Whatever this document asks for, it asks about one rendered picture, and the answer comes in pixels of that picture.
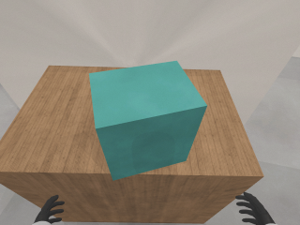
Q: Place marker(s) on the carton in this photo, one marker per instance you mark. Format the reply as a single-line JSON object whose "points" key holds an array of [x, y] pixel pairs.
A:
{"points": [[146, 117]]}

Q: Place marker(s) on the robot left hand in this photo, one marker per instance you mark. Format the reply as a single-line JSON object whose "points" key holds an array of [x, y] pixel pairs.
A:
{"points": [[45, 212]]}

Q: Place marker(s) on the pedestal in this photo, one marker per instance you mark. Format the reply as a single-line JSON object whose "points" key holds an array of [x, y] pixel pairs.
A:
{"points": [[52, 148]]}

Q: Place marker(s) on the robot right hand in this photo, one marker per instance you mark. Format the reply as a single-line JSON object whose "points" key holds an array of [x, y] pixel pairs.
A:
{"points": [[258, 211]]}

